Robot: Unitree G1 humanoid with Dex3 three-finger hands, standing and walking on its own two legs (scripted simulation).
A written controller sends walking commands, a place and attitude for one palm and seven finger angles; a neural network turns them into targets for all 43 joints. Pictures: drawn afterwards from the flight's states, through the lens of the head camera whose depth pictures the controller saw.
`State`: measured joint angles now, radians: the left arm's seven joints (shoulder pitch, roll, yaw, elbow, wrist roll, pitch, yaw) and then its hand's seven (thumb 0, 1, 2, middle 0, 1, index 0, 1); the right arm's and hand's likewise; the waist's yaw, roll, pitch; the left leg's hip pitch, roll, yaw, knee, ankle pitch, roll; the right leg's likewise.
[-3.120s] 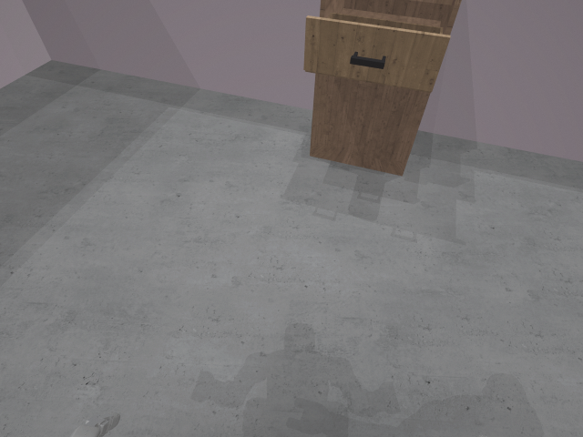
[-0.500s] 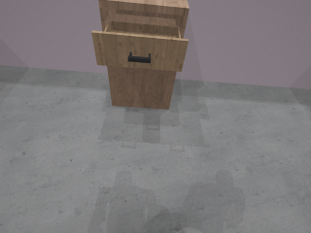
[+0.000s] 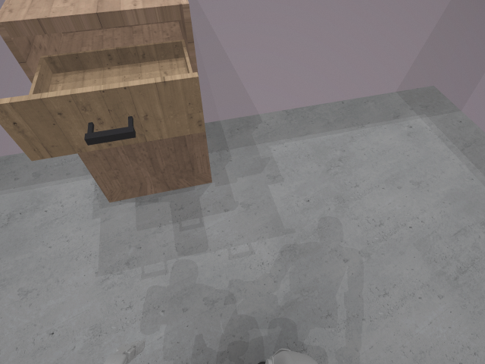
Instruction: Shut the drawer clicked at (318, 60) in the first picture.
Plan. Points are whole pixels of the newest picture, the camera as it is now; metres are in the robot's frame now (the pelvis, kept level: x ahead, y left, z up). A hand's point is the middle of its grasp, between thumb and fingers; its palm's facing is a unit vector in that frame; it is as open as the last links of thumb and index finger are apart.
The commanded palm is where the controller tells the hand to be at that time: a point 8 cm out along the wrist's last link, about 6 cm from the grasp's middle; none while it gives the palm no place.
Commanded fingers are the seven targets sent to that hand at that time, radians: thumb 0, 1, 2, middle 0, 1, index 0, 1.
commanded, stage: turn to face it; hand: left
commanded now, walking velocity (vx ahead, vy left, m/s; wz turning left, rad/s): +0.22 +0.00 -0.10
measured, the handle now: (110, 129) +0.62 +0.34 -0.03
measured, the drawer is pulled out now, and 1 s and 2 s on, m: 0.30 0.30 0.30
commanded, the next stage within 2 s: take the last steps up to it in 0.72 s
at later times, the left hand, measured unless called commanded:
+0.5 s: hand out of the picture +0.12 +0.19 -0.17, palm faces +0.18 -0.97 -0.14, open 7.3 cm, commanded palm none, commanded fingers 0.00 0.90 0.90 -0.20 -0.30 -0.20 -0.30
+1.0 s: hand out of the picture +0.12 +0.17 -0.13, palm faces +0.29 -0.92 -0.24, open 7.3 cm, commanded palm none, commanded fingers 0.00 0.90 0.90 -0.20 -0.30 -0.20 -0.30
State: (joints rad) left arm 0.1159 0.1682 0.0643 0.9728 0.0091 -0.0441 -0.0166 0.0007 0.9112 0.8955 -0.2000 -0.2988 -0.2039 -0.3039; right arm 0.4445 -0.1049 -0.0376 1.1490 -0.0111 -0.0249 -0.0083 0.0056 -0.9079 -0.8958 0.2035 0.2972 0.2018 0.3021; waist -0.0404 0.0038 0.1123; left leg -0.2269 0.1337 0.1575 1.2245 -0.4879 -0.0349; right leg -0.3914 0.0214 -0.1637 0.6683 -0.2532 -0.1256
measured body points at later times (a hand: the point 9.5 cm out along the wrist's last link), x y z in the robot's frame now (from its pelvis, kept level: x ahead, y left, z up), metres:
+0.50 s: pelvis +0.13 +0.03 +0.01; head +0.14 +0.06 +0.46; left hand +0.11 +0.25 -0.16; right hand +0.23 -0.19 -0.13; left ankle +0.18 +0.12 -0.72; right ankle +0.08 -0.07 -0.68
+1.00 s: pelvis +0.13 -0.02 +0.03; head +0.13 -0.04 +0.48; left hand +0.11 +0.22 -0.11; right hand +0.21 -0.25 -0.14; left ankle +0.11 +0.11 -0.65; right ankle +0.14 -0.13 -0.72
